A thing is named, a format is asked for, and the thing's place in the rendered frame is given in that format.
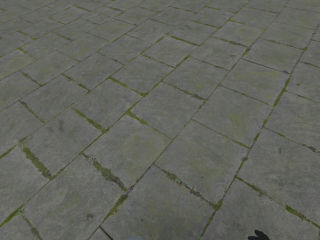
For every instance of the right robot hand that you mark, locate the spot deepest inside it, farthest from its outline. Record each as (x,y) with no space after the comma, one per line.
(260,234)

